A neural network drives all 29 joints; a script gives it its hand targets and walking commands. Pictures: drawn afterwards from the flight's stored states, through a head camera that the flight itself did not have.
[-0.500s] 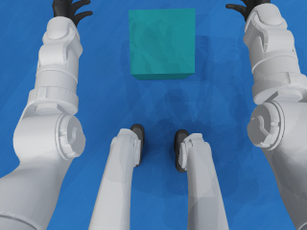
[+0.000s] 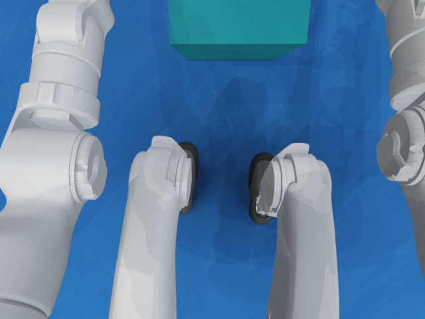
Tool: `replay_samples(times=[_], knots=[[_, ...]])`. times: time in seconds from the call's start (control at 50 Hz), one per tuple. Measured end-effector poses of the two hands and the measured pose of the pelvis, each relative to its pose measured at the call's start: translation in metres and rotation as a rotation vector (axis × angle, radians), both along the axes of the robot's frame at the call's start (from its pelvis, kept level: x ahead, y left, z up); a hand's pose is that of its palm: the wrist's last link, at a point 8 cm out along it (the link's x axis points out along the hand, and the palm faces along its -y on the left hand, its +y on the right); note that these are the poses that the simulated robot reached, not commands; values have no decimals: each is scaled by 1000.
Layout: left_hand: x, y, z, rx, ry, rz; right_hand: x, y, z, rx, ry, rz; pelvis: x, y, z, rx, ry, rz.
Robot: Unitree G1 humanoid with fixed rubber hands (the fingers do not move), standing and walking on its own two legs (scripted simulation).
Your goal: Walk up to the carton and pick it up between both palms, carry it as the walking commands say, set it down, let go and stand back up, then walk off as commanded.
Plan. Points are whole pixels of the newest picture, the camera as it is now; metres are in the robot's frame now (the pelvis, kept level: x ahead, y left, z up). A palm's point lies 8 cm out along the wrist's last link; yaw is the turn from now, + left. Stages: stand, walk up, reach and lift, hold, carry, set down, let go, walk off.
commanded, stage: reach and lift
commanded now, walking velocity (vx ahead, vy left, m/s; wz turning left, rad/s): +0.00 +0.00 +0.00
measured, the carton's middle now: out of the picture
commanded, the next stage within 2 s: none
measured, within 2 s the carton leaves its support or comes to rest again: neither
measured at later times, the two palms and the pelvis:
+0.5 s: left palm (131, 3) +0.55 +0.18 -0.27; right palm out of the picture +0.57 -0.18 -0.27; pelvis +0.00 -0.01 -0.07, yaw +0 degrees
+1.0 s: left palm (138, 1) +0.54 +0.16 -0.26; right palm out of the picture +0.57 -0.16 -0.24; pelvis -0.01 -0.01 -0.08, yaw +0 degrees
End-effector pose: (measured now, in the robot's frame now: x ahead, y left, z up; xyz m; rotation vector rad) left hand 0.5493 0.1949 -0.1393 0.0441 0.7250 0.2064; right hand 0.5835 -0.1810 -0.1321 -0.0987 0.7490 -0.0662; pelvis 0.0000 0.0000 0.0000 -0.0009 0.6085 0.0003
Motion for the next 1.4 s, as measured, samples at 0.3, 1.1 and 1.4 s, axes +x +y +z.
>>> replay_samples(times=[0.3,1.1,1.4], knots=[[-12,-20,-95,-22,47,-5,-12,-12,-85,10,-17,9,-10,-12,-50,17,13,-24],[9,-46,-113,-54,29,-40,-2,25,-109,34,-9,50,-9,-8,-73,18,-27,-17],[8,-44,-120,-60,20,-56,0,27,-114,14,-1,52,6,-6,-79,18,-23,-47]])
